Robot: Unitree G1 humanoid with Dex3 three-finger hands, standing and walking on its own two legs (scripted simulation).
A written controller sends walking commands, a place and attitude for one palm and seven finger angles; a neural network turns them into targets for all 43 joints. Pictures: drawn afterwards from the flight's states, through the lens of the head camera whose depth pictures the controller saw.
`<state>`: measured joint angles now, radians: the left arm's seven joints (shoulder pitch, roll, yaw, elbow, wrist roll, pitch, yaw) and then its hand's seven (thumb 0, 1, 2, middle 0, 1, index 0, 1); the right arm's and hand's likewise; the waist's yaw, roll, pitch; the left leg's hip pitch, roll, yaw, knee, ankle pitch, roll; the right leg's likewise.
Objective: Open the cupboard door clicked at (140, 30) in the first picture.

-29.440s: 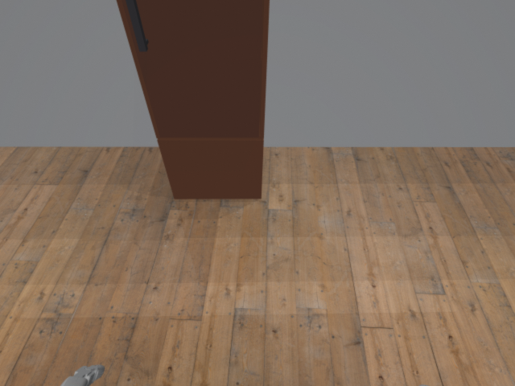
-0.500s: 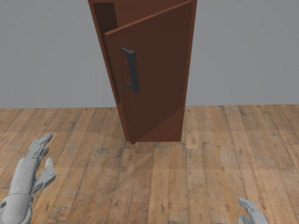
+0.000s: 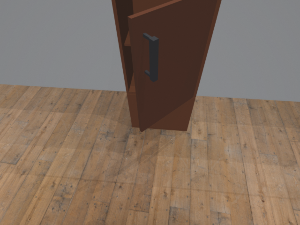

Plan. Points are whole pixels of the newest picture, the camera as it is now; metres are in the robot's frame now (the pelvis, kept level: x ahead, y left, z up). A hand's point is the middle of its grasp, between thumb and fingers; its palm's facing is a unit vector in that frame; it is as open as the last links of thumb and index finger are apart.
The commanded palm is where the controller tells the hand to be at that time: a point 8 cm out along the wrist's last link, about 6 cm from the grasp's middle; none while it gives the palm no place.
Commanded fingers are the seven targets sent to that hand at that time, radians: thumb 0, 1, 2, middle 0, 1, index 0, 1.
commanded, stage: let the arm hang, fingers relaxed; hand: left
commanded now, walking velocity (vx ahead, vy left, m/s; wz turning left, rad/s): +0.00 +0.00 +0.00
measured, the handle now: (150, 58) +0.60 +0.05 +0.11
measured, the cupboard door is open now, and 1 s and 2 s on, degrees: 45 45 45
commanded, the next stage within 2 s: look to check the result in 0.50 s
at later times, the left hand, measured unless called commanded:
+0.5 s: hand out of the picture +0.04 +0.17 -0.17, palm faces -0.01 -0.97 -0.23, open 7.4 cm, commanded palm none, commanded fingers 0.00 0.90 0.90 -0.20 -0.30 -0.20 -0.30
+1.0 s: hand out of the picture +0.02 +0.18 -0.16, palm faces -0.01 -0.96 -0.27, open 7.4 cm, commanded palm none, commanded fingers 0.00 0.90 0.90 -0.20 -0.30 -0.20 -0.30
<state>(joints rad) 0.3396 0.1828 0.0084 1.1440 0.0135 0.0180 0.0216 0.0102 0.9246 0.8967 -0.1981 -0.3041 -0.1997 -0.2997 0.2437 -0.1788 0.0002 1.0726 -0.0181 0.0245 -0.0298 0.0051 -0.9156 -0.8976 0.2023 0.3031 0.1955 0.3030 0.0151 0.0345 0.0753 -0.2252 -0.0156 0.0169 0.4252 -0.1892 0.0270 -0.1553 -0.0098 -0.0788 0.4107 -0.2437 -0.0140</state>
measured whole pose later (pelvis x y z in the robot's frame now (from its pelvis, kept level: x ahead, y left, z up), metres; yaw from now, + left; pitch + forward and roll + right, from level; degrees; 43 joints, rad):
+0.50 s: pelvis +0.00 -0.01 +0.00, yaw -1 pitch -1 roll +0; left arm 0.20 0.16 0.01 1.13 0.01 -0.02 0.03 0.01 0.91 0.90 -0.20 -0.30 -0.20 -0.30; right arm 0.25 -0.18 -0.01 1.15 -0.02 0.01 -0.02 0.00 -0.91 -0.90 0.20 0.30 0.19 0.30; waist -0.02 0.03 0.03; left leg -0.19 -0.01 0.03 0.38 -0.16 0.01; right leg -0.14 0.00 -0.06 0.40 -0.23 -0.03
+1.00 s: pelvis +0.00 -0.03 +0.00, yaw -1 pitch -1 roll +0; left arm 0.22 0.20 0.01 1.16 0.01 -0.02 0.02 0.01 0.91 0.90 -0.20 -0.30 -0.20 -0.30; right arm 0.19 -0.22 -0.01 1.14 -0.02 0.01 -0.02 0.00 -0.91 -0.90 0.20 0.30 0.19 0.30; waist -0.01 0.03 0.05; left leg -0.17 0.02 0.02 0.36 -0.17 -0.01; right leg -0.11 0.03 -0.07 0.36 -0.22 -0.05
